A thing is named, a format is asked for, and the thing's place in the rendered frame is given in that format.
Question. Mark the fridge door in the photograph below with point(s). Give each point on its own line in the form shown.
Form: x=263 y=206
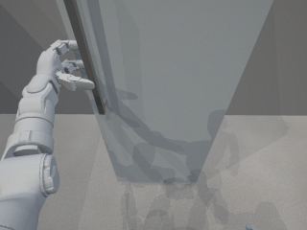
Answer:
x=168 y=70

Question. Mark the left robot upper arm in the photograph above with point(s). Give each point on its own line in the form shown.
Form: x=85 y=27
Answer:
x=25 y=183

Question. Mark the robot left forearm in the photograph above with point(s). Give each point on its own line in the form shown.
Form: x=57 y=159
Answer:
x=35 y=117

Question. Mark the handle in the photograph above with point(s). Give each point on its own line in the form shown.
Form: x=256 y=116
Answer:
x=78 y=30

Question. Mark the robot left hand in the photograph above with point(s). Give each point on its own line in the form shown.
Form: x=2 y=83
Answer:
x=50 y=64

